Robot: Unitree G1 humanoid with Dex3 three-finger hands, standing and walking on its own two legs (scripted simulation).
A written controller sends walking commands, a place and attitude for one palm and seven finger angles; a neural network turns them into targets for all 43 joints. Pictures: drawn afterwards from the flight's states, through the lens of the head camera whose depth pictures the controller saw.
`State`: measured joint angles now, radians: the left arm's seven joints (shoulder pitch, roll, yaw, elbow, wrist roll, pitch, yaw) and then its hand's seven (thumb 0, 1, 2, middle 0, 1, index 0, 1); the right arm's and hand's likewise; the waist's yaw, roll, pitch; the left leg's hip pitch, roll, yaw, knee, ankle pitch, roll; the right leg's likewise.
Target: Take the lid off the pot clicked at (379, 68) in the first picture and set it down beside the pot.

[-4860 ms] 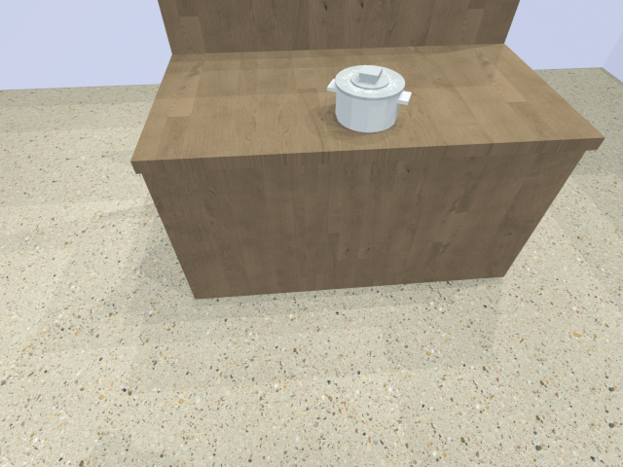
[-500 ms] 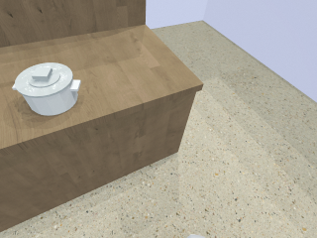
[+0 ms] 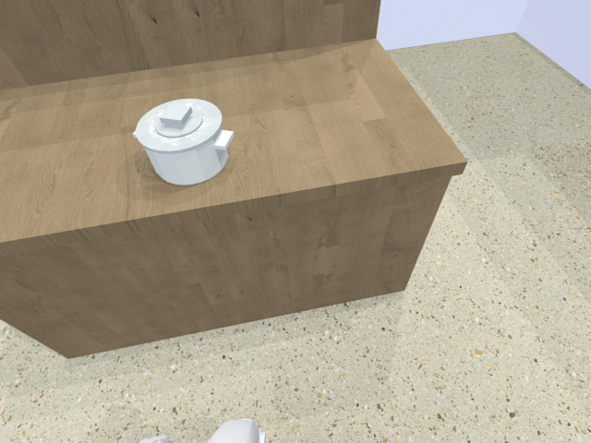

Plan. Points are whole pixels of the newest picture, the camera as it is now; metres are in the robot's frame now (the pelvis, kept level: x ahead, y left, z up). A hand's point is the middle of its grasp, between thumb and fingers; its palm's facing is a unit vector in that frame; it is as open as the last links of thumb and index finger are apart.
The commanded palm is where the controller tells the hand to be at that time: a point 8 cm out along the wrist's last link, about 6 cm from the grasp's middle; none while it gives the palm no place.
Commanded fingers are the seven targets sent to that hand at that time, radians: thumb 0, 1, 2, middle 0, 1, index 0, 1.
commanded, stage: turn to face it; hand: left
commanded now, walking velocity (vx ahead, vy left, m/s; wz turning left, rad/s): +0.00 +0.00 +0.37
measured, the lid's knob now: (176, 114) +0.72 +0.28 +0.03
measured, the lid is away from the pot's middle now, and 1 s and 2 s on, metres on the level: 0.00 0.00 0.00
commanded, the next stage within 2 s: take the last steps up to it in 0.30 s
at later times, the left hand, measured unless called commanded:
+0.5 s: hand out of the picture +0.01 +0.25 -0.17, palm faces +0.22 -0.94 -0.26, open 7.4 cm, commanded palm none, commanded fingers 0.00 0.90 0.90 -0.20 -0.30 -0.20 -0.30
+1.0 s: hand out of the picture +0.01 +0.16 -0.17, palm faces +0.33 -0.94 -0.13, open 7.4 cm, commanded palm none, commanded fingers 0.00 0.90 0.90 -0.20 -0.30 -0.20 -0.30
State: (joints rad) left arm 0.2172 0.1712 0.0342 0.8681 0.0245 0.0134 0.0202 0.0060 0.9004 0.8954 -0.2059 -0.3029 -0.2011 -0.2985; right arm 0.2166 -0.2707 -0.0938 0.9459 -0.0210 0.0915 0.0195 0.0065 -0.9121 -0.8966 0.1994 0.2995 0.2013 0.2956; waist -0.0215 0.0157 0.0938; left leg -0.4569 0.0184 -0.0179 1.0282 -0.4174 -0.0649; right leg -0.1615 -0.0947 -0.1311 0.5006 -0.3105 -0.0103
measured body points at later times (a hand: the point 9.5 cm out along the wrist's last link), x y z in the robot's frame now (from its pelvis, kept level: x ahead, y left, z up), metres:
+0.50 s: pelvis +0.00 +0.04 +0.00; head +0.02 +0.04 +0.45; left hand +0.00 +0.30 -0.14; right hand +0.13 -0.18 -0.14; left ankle -0.01 +0.14 -0.74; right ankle +0.02 -0.10 -0.70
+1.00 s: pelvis +0.13 +0.05 -0.01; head +0.16 +0.06 +0.44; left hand -0.01 +0.21 -0.16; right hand +0.23 -0.17 -0.16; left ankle +0.17 +0.18 -0.72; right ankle +0.03 -0.08 -0.74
